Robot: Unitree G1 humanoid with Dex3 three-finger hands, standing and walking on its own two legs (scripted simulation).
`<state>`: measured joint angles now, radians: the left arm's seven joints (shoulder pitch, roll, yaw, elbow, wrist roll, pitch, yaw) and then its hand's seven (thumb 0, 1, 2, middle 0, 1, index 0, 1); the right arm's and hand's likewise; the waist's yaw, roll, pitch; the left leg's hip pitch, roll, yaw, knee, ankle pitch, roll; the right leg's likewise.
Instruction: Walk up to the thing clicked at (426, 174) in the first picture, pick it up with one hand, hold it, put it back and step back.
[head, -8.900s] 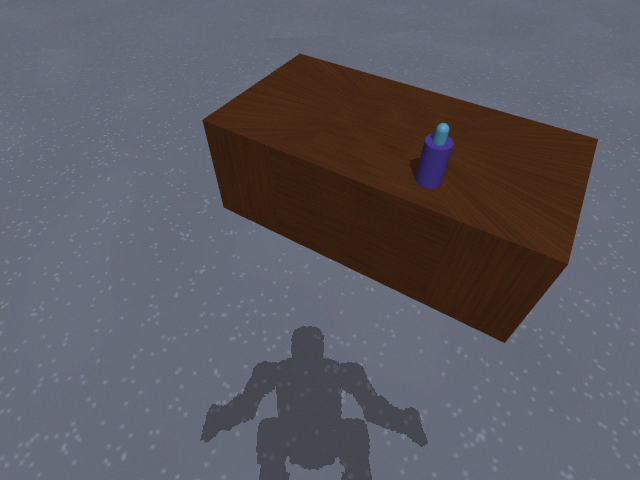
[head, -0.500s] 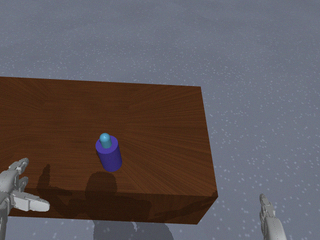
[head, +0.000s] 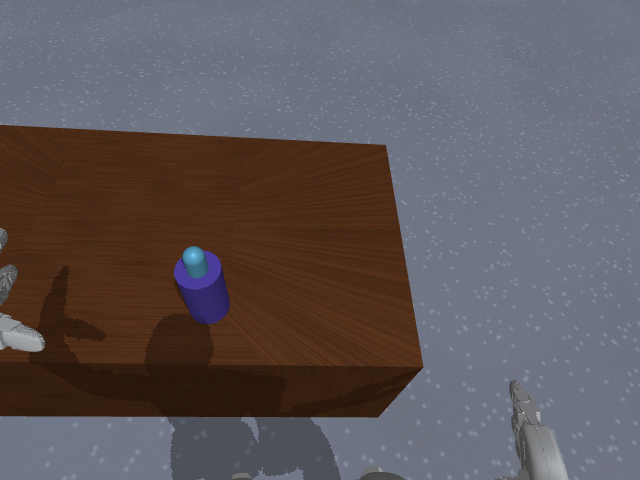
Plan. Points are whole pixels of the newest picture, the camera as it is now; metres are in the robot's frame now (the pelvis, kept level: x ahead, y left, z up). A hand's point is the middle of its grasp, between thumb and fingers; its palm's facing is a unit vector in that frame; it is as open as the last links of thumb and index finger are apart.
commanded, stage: go down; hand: left
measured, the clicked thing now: (201, 281) +0.48 +0.19 -0.19
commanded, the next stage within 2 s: approach in 0.64 s
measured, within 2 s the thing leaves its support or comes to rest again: neither
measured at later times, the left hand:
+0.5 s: hand (15, 266) +0.37 +0.36 +0.04, palm faces +0.16 -0.98 -0.10, open 17.6 cm
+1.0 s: hand (35, 255) +0.40 +0.36 +0.02, palm faces +0.17 -0.99 -0.01, open 17.7 cm
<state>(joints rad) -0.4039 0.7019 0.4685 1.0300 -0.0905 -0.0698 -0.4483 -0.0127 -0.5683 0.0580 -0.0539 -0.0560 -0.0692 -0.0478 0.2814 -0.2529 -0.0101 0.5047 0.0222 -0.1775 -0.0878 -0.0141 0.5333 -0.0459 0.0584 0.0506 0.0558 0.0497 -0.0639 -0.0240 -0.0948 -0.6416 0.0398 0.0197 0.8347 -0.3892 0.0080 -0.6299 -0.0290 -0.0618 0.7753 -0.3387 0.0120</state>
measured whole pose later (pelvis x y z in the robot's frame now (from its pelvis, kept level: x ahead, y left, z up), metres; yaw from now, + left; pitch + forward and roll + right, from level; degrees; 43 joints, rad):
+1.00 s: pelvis +0.00 +0.00 -0.03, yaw +0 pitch +19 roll -3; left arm -0.59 0.80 0.59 1.22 -0.19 -0.30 -0.55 -0.01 -0.59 0.02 -0.06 -0.05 -0.06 -0.04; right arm 0.25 -0.25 0.02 0.42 0.00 -0.18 -0.06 -0.01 0.53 -0.05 0.06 0.05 0.06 0.05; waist -0.12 -0.03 -0.13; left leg -0.88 0.05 -0.01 1.02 -0.46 0.01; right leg -0.86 -0.02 -0.08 0.94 -0.40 0.01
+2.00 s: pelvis -0.03 +0.01 -0.09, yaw -2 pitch +24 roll -5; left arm -0.65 0.78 0.65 1.15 -0.14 -0.44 -0.41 -0.01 -0.47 0.04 -0.05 -0.08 -0.08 -0.06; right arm 0.45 -0.32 -0.06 -0.15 -0.03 -0.15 -0.01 -0.01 0.53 -0.04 0.07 0.05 0.06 0.05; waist -0.26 -0.06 -0.14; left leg -1.24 0.06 -0.04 1.35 -0.55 0.01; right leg -1.20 -0.02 -0.09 1.24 -0.47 0.01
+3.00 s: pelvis -0.02 +0.01 -0.06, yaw -1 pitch +22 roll -5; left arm -0.68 0.85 0.68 1.18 -0.16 -0.36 -0.50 -0.01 -0.56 0.10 -0.03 -0.07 -0.05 -0.07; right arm 0.39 -0.28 0.03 0.08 -0.02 -0.13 -0.02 -0.01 0.52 -0.05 0.06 0.05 0.06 0.05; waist -0.20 -0.04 -0.14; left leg -1.09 0.06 -0.02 1.21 -0.52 0.01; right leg -1.05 -0.01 -0.08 1.10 -0.44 0.01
